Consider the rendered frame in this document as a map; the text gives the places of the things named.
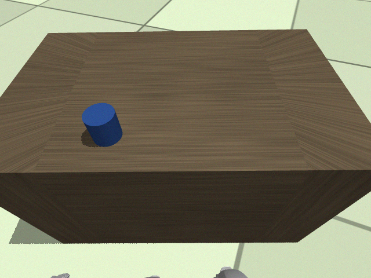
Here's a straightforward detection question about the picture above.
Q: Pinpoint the can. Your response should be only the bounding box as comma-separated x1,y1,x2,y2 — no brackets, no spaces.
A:
82,103,122,147

